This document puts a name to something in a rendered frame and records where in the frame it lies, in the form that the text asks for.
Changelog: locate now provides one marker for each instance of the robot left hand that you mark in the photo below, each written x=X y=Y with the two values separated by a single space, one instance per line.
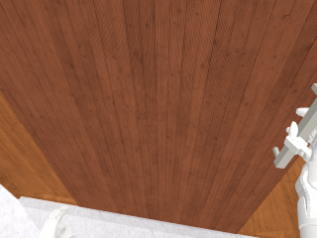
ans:
x=51 y=227

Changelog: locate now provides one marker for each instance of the wardrobe door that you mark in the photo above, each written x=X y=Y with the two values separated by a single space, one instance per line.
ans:
x=21 y=160
x=167 y=110

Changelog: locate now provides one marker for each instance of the robot right hand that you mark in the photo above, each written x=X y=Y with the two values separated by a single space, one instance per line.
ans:
x=297 y=145

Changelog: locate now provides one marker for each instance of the right robot forearm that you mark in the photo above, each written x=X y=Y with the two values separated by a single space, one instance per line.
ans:
x=306 y=188

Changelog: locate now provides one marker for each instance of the handle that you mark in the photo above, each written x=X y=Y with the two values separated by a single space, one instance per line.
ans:
x=305 y=128

